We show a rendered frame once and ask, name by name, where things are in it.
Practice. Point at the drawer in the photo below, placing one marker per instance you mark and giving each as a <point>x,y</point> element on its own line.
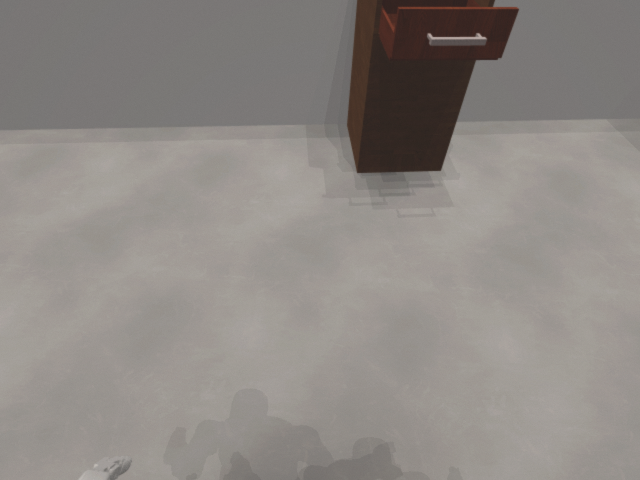
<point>404,25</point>

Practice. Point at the cabinet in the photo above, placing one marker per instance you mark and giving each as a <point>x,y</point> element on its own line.
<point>401,114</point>

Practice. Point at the left robot hand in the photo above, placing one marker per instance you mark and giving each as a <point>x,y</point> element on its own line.
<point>108,468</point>

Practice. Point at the handle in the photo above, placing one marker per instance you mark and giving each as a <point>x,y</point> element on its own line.
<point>478,40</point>

